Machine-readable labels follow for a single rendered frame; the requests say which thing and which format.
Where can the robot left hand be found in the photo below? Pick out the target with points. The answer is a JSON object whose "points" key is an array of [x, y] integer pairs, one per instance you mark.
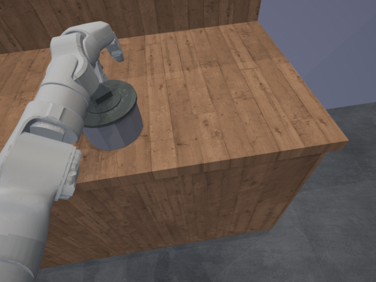
{"points": [[106, 38]]}

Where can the left robot upper arm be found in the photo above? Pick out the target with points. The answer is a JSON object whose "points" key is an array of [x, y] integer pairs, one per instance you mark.
{"points": [[38, 171]]}

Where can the knob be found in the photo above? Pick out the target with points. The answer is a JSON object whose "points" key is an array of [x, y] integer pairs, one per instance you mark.
{"points": [[101, 94]]}

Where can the left robot forearm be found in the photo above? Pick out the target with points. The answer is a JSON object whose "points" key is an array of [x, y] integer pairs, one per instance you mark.
{"points": [[59, 107]]}

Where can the pot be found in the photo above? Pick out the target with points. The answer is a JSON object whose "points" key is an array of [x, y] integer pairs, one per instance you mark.
{"points": [[117, 135]]}

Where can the lid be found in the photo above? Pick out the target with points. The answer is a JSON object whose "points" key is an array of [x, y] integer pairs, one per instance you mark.
{"points": [[113, 109]]}

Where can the table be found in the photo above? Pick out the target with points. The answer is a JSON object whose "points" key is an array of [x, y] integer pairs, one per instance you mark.
{"points": [[230, 134]]}

